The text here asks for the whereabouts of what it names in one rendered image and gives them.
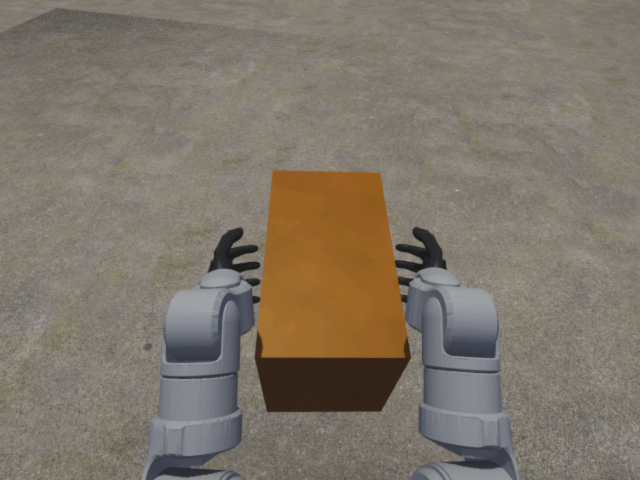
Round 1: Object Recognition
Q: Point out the carton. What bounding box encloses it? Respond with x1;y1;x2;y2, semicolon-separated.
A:
255;170;411;412

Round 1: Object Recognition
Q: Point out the robot right forearm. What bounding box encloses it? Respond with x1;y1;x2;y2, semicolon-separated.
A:
405;267;521;480

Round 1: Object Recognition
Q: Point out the robot left hand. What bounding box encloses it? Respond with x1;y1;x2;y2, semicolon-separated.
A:
208;228;260;304

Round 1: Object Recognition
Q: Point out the robot left forearm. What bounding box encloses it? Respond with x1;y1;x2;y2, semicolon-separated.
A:
142;269;255;480

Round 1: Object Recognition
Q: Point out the robot right hand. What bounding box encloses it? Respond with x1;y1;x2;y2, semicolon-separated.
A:
395;227;447;303

